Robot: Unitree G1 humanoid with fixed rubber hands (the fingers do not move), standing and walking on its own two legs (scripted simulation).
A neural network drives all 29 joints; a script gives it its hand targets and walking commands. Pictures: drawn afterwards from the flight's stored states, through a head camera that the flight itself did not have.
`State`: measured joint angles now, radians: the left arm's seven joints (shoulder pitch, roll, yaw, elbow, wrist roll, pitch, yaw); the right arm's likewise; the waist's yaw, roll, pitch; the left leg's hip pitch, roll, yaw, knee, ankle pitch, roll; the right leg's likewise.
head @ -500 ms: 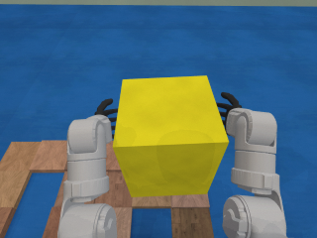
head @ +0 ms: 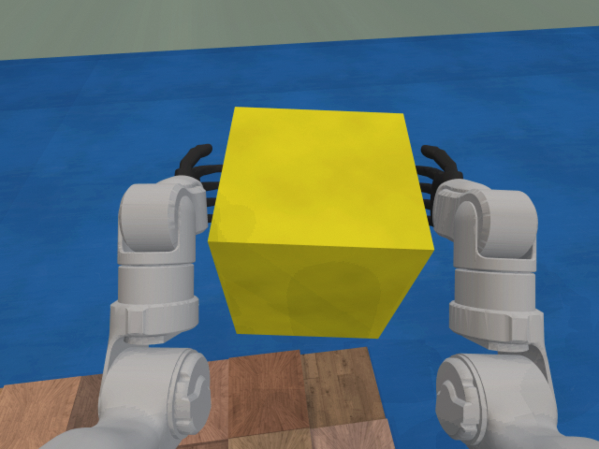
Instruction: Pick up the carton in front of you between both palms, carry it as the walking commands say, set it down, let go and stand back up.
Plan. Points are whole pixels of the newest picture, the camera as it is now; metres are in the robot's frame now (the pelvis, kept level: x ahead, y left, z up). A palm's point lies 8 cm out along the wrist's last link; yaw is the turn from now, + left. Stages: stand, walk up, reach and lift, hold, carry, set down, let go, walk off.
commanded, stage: carry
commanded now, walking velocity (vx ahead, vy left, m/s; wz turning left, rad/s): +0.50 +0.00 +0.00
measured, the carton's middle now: (312, 233) +0.38 -0.01 +0.10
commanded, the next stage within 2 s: none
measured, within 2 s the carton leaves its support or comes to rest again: neither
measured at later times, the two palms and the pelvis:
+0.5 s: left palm (204, 85) +0.68 +0.16 +0.17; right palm (375, 81) +0.67 -0.14 +0.18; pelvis +0.29 +0.02 +0.03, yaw -1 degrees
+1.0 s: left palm (254, 38) +0.97 +0.09 +0.15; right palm (380, 36) +0.97 -0.21 +0.14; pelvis +0.60 -0.05 +0.00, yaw +0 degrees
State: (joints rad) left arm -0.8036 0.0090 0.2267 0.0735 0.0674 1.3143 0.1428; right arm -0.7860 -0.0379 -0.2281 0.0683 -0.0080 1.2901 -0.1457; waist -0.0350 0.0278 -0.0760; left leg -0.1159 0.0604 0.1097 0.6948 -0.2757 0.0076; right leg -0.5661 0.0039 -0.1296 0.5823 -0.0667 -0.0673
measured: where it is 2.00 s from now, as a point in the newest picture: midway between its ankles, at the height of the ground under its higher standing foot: (314, 231)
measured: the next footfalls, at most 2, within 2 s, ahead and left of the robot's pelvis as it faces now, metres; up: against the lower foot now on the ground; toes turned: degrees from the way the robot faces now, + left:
left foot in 0.38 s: +0.39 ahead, +0.11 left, +0.03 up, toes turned +4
right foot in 0.82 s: +0.65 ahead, -0.11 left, -0.01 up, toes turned -4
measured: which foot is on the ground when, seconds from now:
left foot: down 0.00-0.00, up 0.02-0.36, down 0.38-0.84, up 0.86-1.00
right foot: down 0.00-0.40, up 0.42-0.80, down 0.82-1.00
